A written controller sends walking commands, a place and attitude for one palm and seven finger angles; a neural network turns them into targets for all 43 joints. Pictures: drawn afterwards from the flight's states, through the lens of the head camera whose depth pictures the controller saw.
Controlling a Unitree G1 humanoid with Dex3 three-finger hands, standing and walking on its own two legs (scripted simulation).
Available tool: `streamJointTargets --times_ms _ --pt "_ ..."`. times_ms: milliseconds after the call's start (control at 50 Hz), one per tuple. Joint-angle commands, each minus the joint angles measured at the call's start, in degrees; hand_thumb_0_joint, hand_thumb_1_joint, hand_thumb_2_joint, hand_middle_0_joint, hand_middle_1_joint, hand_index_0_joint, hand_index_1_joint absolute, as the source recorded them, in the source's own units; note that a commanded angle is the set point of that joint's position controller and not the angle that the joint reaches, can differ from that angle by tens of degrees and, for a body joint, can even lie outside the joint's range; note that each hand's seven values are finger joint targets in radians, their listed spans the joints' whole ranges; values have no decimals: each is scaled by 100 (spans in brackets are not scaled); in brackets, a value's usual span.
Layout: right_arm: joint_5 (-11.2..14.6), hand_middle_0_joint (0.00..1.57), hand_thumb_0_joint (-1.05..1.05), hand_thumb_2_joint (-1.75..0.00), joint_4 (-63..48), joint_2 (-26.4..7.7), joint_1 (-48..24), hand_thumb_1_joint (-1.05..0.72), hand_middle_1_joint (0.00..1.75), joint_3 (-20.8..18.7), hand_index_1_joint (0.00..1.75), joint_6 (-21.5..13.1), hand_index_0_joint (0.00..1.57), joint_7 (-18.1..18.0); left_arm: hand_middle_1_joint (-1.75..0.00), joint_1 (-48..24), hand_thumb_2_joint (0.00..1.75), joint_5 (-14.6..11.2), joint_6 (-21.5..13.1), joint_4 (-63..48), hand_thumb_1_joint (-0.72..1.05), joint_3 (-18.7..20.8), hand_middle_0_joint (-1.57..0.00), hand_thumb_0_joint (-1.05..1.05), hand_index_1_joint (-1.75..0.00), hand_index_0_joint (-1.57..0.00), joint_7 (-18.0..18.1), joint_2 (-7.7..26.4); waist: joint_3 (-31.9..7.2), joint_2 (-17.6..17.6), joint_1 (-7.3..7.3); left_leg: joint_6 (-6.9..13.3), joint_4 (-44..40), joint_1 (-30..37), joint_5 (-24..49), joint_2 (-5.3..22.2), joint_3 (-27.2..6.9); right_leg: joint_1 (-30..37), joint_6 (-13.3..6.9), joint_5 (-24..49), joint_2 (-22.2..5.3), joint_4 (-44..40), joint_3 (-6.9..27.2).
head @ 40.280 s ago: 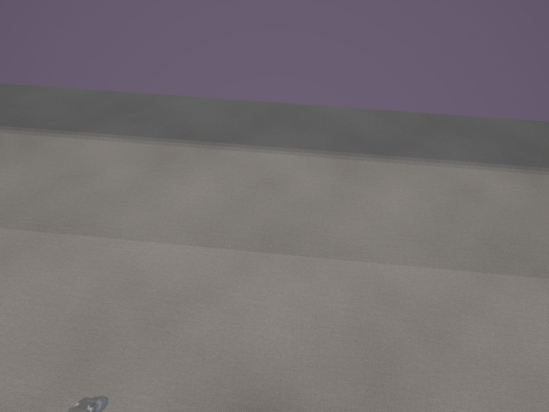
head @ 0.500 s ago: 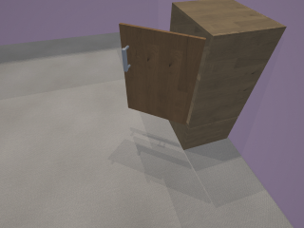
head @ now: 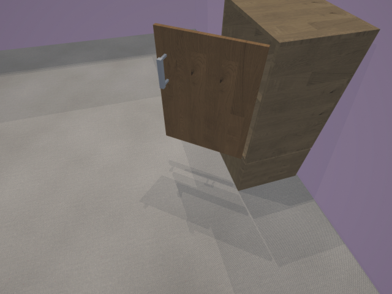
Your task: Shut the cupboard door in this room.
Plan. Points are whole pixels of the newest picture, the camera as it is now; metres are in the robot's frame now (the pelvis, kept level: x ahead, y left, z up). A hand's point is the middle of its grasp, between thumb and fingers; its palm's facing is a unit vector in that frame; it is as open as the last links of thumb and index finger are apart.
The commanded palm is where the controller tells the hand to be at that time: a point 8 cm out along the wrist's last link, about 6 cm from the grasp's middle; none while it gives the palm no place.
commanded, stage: look to check the result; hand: left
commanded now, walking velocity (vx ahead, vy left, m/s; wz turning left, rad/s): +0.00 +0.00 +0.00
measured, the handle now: (163, 71) +0.93 +0.19 -0.06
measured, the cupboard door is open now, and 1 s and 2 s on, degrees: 51 51 51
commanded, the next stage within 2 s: walk to a spot facing it in 0.14 s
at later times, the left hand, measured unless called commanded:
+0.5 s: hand out of the picture +0.06 +0.21 -0.18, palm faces +0.09 -0.96 -0.27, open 7.4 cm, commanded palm none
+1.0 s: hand out of the picture +0.01 +0.22 -0.17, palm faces +0.39 -0.87 -0.30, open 7.4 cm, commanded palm none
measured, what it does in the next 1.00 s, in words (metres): steps on the spot, turning left: right foot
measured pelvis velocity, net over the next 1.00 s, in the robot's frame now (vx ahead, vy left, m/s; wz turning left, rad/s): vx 0.00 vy -0.02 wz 0.40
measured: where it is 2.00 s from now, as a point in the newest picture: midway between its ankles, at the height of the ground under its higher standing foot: outside the picture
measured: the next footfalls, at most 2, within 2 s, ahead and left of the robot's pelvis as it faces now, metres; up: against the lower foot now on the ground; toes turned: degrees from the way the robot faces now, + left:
right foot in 0.98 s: +0.08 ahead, -0.14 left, +0.00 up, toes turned +24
left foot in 1.28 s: -0.05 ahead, +0.11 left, +0.00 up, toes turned +39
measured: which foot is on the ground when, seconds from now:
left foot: down 0.00-0.98, up 1.00-1.00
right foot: down 0.00-0.62, up 0.64-0.96, down 0.98-1.00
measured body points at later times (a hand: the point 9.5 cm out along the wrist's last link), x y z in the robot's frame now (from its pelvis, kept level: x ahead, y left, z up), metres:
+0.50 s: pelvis +0.01 +0.00 -0.01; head +0.03 +0.00 +0.44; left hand +0.06 +0.26 -0.16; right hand +0.07 -0.26 -0.16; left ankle +0.01 +0.11 -0.74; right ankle -0.01 -0.11 -0.75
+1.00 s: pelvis +0.00 -0.02 -0.02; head +0.04 -0.01 +0.43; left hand -0.01 +0.27 -0.15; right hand +0.13 -0.24 -0.17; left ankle +0.01 +0.12 -0.74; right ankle +0.04 -0.15 -0.75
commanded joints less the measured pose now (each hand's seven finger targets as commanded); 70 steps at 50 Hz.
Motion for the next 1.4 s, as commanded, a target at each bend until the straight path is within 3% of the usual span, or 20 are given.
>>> streamJointTargets --times_ms 0,240,340,420,500,560,600,660,740,900,920,960,980,1040,1160,1220,1240,1260,1300,1380 --pt "8 20 0 -90 -260 -1002 -58 -90 30 -162 30 -101 20 -62 -30 -53 90 0 -121 -275 90 188 -20 0 -30 -20 33 1021 -252 -102 -18 127 -311 276 583 574 -628 -150 -191 675 -652 -472 594" --pt "-13 20 0 -90 -250 -1042 -176 -90 30 -128 30 -122 20 -70 -30 -180 90 -11 -122 -290 90 189 -20 0 -30 -20 36 1038 -301 41 -9 94 -359 345 912 592 -611 69 -183 1090 -688 -457 546" --pt "-19 20 0 -90 -312 -508 126 -90 30 -63 30 33 20 -48 -30 160 90 -21 37 -364 90 196 -20 0 -30 -20 116 663 -285 -89 34 15 164 -96 1330 468 -600 168 -96 1441 -838 118 212" --pt "-6 20 0 -90 -562 -442 135 -90 30 -181 30 128 20 -23 -30 328 90 8 110 -638 90 379 -20 0 -30 -20 146 899 -319 -571 104 -57 1249 -791 770 131 -403 323 -514 1795 -1432 222 396" --pt "1 20 0 -90 -900 -296 159 -90 30 -308 30 228 20 18 -30 128 90 113 135 -1000 90 488 -20 0 -30 -20 189 858 57 -1050 42 -76 2890 -1424 -2014 157 -335 2 -1142 2538 -2255 214 428" --pt "-19 20 0 -90 -915 -220 598 -90 30 -313 30 199 20 96 -30 -5 90 52 142 -1220 90 517 -20 0 -30 -20 137 841 -78 -434 -211 -73 1203 -423 -226 176 -176 -535 -493 1973 -1818 1235 -334" --pt "-126 20 0 -90 -945 -1043 1073 -90 30 -491 30 147 20 57 -30 117 90 1 237 -1481 90 417 -20 0 -30 -20 111 355 -181 2026 -354 956 -173 59 2270 1896 -2917 -1931 319 -2542 -413 3442 -545" --pt "-140 20 0 -90 -1045 -926 810 -90 30 -488 30 133 20 -60 -30 -268 90 53 287 -1623 90 481 -20 0 -30 -20 91 390 -62 1014 -266 1034 -581 -676 -372 1612 -3040 -2318 193 -1704 -416 4579 523" --pt "-125 20 0 -90 -1127 -797 697 -90 30 -473 30 61 20 -97 -30 -71 90 18 193 -1637 90 448 -20 0 -30 -20 43 197 -545 553 -158 1034 -151 -14 968 1216 -2416 -2147 300 -1449 -257 3719 440" --pt "-95 20 0 -90 -1382 -854 243 -90 30 -593 30 218 20 -17 -30 636 90 6 195 -1642 90 487 -20 0 -30 -20 88 308 -560 887 119 676 -11 -1137 -114 562 -2567 -352 237 -821 197 1313 186" --pt "-55 20 0 -90 -1474 -707 93 -90 30 -603 30 251 20 1 -30 896 90 10 176 -1593 90 548 -20 0 -30 -20 112 441 -480 701 264 446 173 -1836 -822 296 -2420 345 164 -621 -3 520 291" --pt "-32 20 0 -90 -1657 -198 130 -90 30 -585 30 252 20 72 -30 630 90 155 138 -1793 90 675 -20 0 -30 -20 167 1231 -62 -1612 280 -235 3292 -2911 -2188 -884 -850 -114 -900 -2048 -2627 -1175 2954" --pt "-112 20 0 -90 -1650 -359 267 -90 30 -601 30 292 20 126 -30 -40 90 90 193 -1995 90 606 -20 0 -30 -20 167 1175 34 -932 -78 -148 4455 -2489 -2065 -533 -973 -1039 -1004 -1651 -2598 -924 2390" --pt "-65 20 0 -90 -1601 -299 341 -90 30 -579 30 311 20 213 -30 -461 90 111 53 -2067 90 515 -20 0 -30 -20 176 596 232 -1231 -339 -242 4855 -2411 -1552 -101 -723 -993 -809 398 -1779 -191 947" --pt "19 20 0 -90 -1813 -119 -187 -90 30 -410 30 225 20 245 -30 488 90 120 50 -1807 90 634 -20 0 -30 -20 144 1056 -237 -1178 137 -246 2387 -1564 -1586 -221 5 170 -620 2904 -1878 822 249" --pt "-21 20 0 -90 -1663 -543 420 -90 30 -465 30 124 20 239 -30 527 90 25 110 -1836 90 629 -20 0 -30 -20 105 954 -707 -424 -185 -75 516 111 473 -11 -292 -489 -17 2058 -1596 2175 -330" --pt "-94 20 0 -90 -1642 -1219 709 -90 30 -618 30 73 20 189 -30 693 90 -17 142 -2011 90 562 -20 0 -30 -20 61 541 -1060 1422 -285 616 456 1189 2417 1485 -2257 -1966 449 -875 -804 3381 -652" --pt "-108 20 0 -90 -1516 -1505 1147 -90 30 -682 30 113 20 129 -30 211 90 42 150 -2257 90 431 -20 0 -30 -20 56 388 -1008 1639 -573 1327 232 1143 2625 2193 -3072 -2591 429 -2931 -500 4148 -218" --pt "-145 20 0 -90 -1458 -1314 1176 -90 30 -617 30 64 20 0 -30 -472 90 51 169 -2345 90 461 -20 0 -30 -20 40 400 -693 1408 -609 1273 -5 567 311 1763 -3095 -3009 365 -2254 -581 4666 310" --pt "-142 20 0 -90 -1602 -1027 416 -90 30 -506 30 -10 20 -10 -30 -235 90 48 110 -2091 90 489 -20 0 -30 -20 -150 369 -201 1054 -222 943 -224 -12 -868 1046 -2330 -2609 384 -1426 -437 3672 214"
